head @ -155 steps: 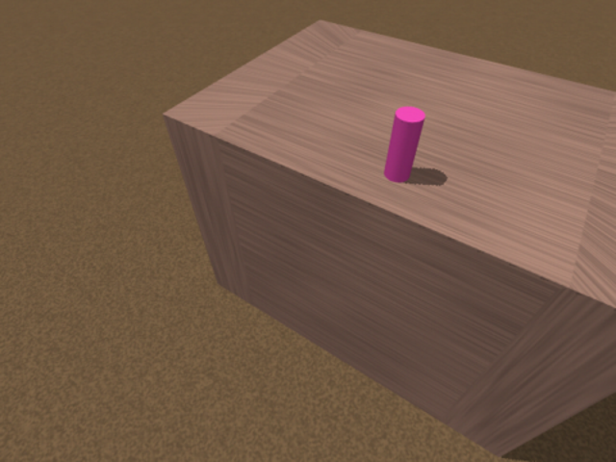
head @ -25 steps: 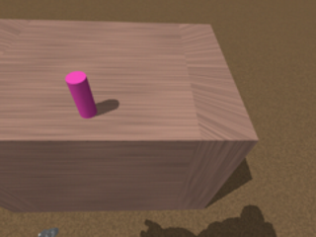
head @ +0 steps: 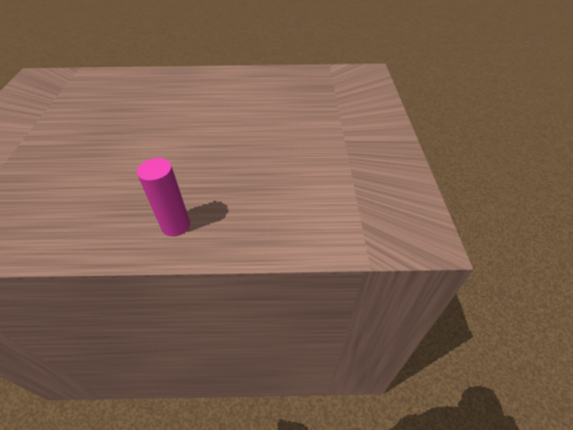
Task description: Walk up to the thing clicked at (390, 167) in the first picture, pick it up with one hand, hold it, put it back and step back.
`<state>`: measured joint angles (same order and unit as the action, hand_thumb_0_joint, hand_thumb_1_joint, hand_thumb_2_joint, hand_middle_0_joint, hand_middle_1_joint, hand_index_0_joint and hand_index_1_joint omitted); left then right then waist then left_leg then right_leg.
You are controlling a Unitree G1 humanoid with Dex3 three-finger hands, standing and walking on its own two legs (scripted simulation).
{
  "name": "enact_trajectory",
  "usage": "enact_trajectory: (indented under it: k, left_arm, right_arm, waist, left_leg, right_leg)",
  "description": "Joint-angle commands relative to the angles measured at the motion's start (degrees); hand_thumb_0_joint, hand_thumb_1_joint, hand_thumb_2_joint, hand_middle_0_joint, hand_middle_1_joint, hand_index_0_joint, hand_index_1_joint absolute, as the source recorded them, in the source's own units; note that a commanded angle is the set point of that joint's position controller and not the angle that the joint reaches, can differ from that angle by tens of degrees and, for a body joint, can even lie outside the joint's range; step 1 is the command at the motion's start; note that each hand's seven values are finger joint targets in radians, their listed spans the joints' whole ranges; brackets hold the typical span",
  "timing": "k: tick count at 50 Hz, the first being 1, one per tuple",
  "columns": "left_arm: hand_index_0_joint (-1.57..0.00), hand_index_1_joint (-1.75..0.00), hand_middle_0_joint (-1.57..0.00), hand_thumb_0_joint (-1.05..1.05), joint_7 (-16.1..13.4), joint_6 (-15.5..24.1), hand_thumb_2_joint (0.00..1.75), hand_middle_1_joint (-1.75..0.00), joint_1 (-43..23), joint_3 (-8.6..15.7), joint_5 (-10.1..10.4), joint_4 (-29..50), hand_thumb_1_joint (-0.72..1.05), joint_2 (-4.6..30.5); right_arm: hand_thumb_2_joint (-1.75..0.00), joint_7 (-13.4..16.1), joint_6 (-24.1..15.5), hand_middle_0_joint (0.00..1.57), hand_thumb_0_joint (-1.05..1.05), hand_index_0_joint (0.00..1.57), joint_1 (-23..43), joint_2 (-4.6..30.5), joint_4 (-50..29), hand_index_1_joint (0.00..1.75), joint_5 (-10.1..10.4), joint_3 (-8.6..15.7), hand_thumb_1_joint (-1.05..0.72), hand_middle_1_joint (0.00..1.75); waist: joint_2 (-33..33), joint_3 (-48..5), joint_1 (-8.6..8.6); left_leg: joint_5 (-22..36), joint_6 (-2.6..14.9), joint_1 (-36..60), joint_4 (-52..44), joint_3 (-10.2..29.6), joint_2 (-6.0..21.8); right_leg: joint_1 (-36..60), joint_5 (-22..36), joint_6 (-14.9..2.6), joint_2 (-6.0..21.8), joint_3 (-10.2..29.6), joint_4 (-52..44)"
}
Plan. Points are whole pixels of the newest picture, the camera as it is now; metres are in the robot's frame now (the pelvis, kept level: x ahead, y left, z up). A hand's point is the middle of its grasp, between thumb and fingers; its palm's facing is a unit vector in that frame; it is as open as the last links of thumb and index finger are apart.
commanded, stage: walk up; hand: left
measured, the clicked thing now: (165, 199) +0.47 +0.23 +0.04
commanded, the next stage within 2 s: stand in 0.52 s
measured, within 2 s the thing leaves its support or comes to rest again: neither
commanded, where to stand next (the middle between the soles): +0.06 +0.00 m, yaw +2 degrees
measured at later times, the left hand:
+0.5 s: hand out of the picture +0.09 +0.25 -0.15, palm faces +0.00 -0.95 -0.32, open 7.3 cm
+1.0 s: hand out of the picture +0.08 +0.26 -0.15, palm faces +0.00 -0.94 -0.35, open 7.3 cm
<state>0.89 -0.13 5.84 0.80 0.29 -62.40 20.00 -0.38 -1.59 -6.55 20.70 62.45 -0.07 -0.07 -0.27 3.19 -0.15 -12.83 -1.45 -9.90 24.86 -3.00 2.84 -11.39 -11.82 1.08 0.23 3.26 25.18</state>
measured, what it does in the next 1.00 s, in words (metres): stands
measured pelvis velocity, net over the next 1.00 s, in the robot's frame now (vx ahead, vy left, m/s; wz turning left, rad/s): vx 0.01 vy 0.01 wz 0.02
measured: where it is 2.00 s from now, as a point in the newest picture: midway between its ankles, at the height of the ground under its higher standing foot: outside the picture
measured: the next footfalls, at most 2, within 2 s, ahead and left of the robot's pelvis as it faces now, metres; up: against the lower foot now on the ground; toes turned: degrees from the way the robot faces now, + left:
none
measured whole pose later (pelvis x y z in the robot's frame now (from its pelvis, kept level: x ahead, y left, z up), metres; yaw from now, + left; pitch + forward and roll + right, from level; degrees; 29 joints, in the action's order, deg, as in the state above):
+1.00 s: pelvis +0.01 +0.01 +0.01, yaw +1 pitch -2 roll +0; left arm 0.1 0.6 5.8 0.1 -0.3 -65.4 20.1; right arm -0.5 -0.5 -5.6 20.3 65.9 -0.4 0.6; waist -0.2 2.6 0.4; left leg -10.6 -0.9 -6.5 18.8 -2.1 1.7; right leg -7.1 -9.7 1.9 1.4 2.2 18.5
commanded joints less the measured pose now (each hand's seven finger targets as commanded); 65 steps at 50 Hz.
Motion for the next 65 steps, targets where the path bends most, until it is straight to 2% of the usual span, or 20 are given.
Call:
enact_trajectory:
  k: [1, 5, 10, 17, 25, 26, 29, 32, 36, 40, 41, 45, 49, 50, 55, 61, 65]
  left_arm:
    - [-0.2, -0.3, -0.2, 0.0, -0.6, 1.3, 0.9, -0.3, -3.4, 2.3, -0.1, 2.6, 0.9, 11.6]
    - [-0.2, -0.3, -0.2, 0.0, -0.6, 1.1, 0.9, -0.3, -4.0, 2.1, -0.2, 1.6, 0.9, 11.3]
    - [-0.2, -0.3, -0.2, 0.0, -0.6, 1.2, 0.9, -0.3, -4.3, 2.1, -0.3, 0.8, 0.9, 11.2]
    - [-0.2, -0.3, -0.2, 0.0, -0.6, 1.0, 0.9, -0.3, -5.0, 2.1, -0.5, -0.1, 0.9, 11.2]
    - [-0.2, -0.3, -0.2, 0.0, -0.7, 1.1, 0.9, -0.3, -4.2, 2.1, -0.8, -0.4, 0.9, 11.2]
    - [-0.2, -0.3, -0.2, 0.0, -0.9, 1.6, 0.9, -0.3, -3.7, 1.9, -1.0, -0.2, 0.9, 11.8]
    - [-0.2, -0.3, -0.2, 0.0, -1.1, 2.0, 0.9, -0.3, -3.2, 2.0, -0.8, -0.5, 0.9, 12.1]
    - [-0.2, -0.3, -0.2, 0.0, -1.1, 2.0, 0.9, -0.3, -3.3, 1.8, -0.7, -0.4, 0.9, 12.2]
    - [-0.2, -0.3, -0.2, 0.0, -1.3, 2.1, 0.9, -0.3, -3.3, 1.8, -0.9, 0.0, 0.9, 12.5]
    - [-0.2, -0.3, -0.2, 0.0, -1.2, 2.0, 0.9, -0.3, -2.0, 1.7, -0.8, -0.1, 0.9, 12.2]
    - [-0.2, -0.3, -0.2, 0.0, -1.2, 2.0, 0.9, -0.3, -2.2, 1.5, -0.7, 0.0, 0.9, 12.1]
    - [-0.2, -0.3, -0.2, 0.0, -1.3, 2.0, 0.9, -0.3, -2.3, 1.5, -0.7, 0.4, 0.9, 12.4]
    - [-0.2, -0.3, -0.2, 0.0, -1.3, 2.0, 0.9, -0.3, -1.8, 1.5, -0.8, 0.3, 0.9, 12.4]
    - [-0.2, -0.3, -0.2, 0.0, -1.3, 2.0, 0.9, -0.3, -2.1, 1.4, -0.6, 0.3, 0.9, 12.4]
    - [-0.2, -0.3, -0.2, 0.0, -1.3, 1.6, 0.9, -0.3, -2.1, 1.5, -0.7, 0.3, 0.9, 12.2]
    - [-0.2, -0.3, -0.2, 0.0, -1.4, 2.1, 0.9, -0.3, -2.1, 1.4, -0.7, 0.7, 0.9, 12.6]
    - [-0.2, -0.3, -0.2, 0.0, -1.5, 2.0, 0.9, -0.3, -2.0, 1.6, -0.8, 0.7, 0.9, 12.8]
  right_arm:
    - [-0.9, 0.8, -1.5, 0.2, 0.0, 0.2, 3.7, 12.8, -3.0, 0.3, -0.1, 2.7, -0.9, 0.3]
    - [-0.9, 0.7, -1.3, 0.2, 0.0, 0.2, 4.4, 12.3, -2.2, 0.3, -0.2, 2.7, -0.9, 0.3]
    - [-0.9, 0.8, -1.4, 0.2, 0.0, 0.2, 4.8, 11.9, -1.4, 0.3, -0.3, 2.8, -0.9, 0.3]
    - [-0.9, 0.8, -1.3, 0.2, 0.0, 0.2, 5.1, 11.8, -1.0, 0.3, -0.4, 3.0, -0.9, 0.3]
    - [-0.9, 0.7, -1.1, 0.2, 0.0, 0.2, 5.3, 11.7, -1.0, 0.3, -0.3, 3.0, -0.9, 0.3]
    - [-0.9, 0.7, -0.9, 0.2, 0.0, 0.2, 5.0, 12.2, -0.8, 0.3, -0.6, 3.1, -0.9, 0.3]
    - [-0.9, 0.6, -0.6, 0.2, 0.0, 0.2, 4.6, 11.8, -0.4, 0.3, -0.5, 3.0, -0.9, 0.3]
    - [-0.9, 0.4, -0.4, 0.2, 0.0, 0.2, 4.1, 11.6, -0.3, 0.3, -0.4, 2.9, -0.9, 0.3]
    - [-0.9, 0.3, -0.1, 0.2, 0.0, 0.2, 4.0, 11.7, -0.3, 0.3, -0.5, 3.0, -0.9, 0.3]
    - [-0.9, 0.4, -0.3, 0.2, 0.0, 0.2, 3.9, 12.0, -0.2, 0.3, -0.6, 2.8, -0.9, 0.3]
    - [-0.9, 0.3, -0.4, 0.2, 0.0, 0.2, 3.8, 11.8, -0.1, 0.3, -0.5, 2.7, -0.9, 0.3]
    - [-0.9, 0.4, -0.4, 0.2, 0.0, 0.2, 3.4, 11.8, -0.1, 0.3, -0.5, 2.7, -0.9, 0.3]
    - [-0.9, 0.5, -0.2, 0.2, 0.0, 0.2, 3.5, 12.0, -0.3, 0.3, -0.5, 2.8, -0.9, 0.3]
    - [-0.9, 0.4, -0.3, 0.2, 0.0, 0.2, 3.4, 11.6, -0.1, 0.3, -0.4, 2.6, -0.9, 0.3]
    - [-0.9, 0.5, -0.1, 0.2, 0.0, 0.2, 3.7, 12.1, -0.1, 0.3, -0.5, 2.8, -0.9, 0.3]
    - [-0.9, 0.3, -0.2, 0.2, 0.0, 0.2, 3.3, 11.8, -0.4, 0.3, -0.4, 2.7, -0.9, 0.3]
    - [-0.9, 0.5, -0.2, 0.2, 0.0, 0.2, 3.1, 11.8, -0.5, 0.3, -0.4, 2.7, -0.9, 0.3]
  waist:
    - [0.6, -6.0, -0.3]
    - [0.1, -4.2, -0.15]
    - [-0.5, -6.5, -0.02]
    - [-0.5, -4.7, 0.2]
    - [0.5, -5.3, 0.25]
    - [-0.4, -5.2, 0.27]
    - [0.5, -5.3, 0.23]
    - [1.4, -4.3, 0.55]
    - [1.4, -4.7, 0.65]
    - [0.3, -4.8, 0.2]
    - [0.3, -4.8, 0.28]
    - [0.6, -5.6, 0.37]
    - [0.5, -5.9, 0.23]
    - [0.6, -5.0, 0.41]
    - [-0.3, -4.0, 0.22]
    - [0.9, -5.3, 0.47]
    - [0.9, -5.4, 0.48]
  left_leg:
    - [8.1, 2.85, 2.5, -6.2, 5.4, 5.6]
    - [5.3, 2.58, 2.1, -8.1, 5.5, 5.6]
    - [9.1, 2.33, 4.6, -8.6, 4.8, 5.7]
    - [6.0, 2.29, 3.5, -10.1, 5.1, 5.6]
    - [5.6, 2.35, 5.2, -9.7, 4.6, 5.3]
    - [7.2, 2.24, 4.7, -9.4, 5.3, 5.5]
    - [7.9, 2.32, 5.1, -9.1, 5.3, 5.3]
    - [4.7, 2.02, 4.8, -9.6, 5.6, 4.9]
    - [3.6, 2.41, 4.0, -9.5, 5.8, 5.0]
    - [5.9, 2.29, 4.2, -9.7, 5.9, 5.1]
    - [5.8, 2.02, 4.4, -10.0, 6.2, 5.1]
    - [9.8, 2.38, 5.0, -9.0, 6.0, 5.5]
    - [10.7, 2.5, 5.5, -8.6, 5.8, 5.3]
    - [10.3, 2.06, 4.8, -9.0, 6.0, 5.0]
    - [5.2, 2.15, 3.3, -10.1, 6.3, 5.0]
    - [10.6, 2.41, 5.1, -8.8, 6.2, 5.2]
    - [11.1, 2.47, 5.3, -8.7, 6.1, 5.1]
  right_leg:
    - [2.7, 9.7, -2.97, 5.4, 4.3, -5.1]
    - [2.4, 7.7, -2.58, 5.4, 4.3, -6.6]
    - [4.1, 11.3, -2.42, 5.9, 4.0, -7.0]
    - [3.9, 9.0, -2.12, 5.8, 3.8, -7.9]
    - [3.0, 8.7, -1.98, 5.9, 3.7, -8.7]
    - [3.9, 10.6, -1.8, 6.7, 3.8, -8.8]
    - [4.3, 11.5, -1.7, 6.7, 3.8, -8.8]
    - [2.7, 6.9, -1.57, 6.4, 3.4, -9.8]
    - [3.5, 6.8, -1.71, 6.7, 3.4, -9.9]
    - [4.1, 9.1, -1.85, 6.8, 3.2, -9.2]
    - [3.5, 7.9, -1.8, 6.6, 3.0, -8.9]
    - [4.8, 11.4, -1.79, 7.1, 2.9, -8.7]
    - [5.0, 12.3, -1.72, 7.1, 2.6, -8.7]
    - [4.4, 11.4, -1.66, 6.8, 2.5, -8.8]
    - [4.3, 7.1, -1.79, 6.7, 2.5, -9.1]
    - [5.0, 11.6, -1.72, 7.1, 2.4, -8.8]
    - [5.7, 12.5, -1.7, 7.3, 2.4, -8.9]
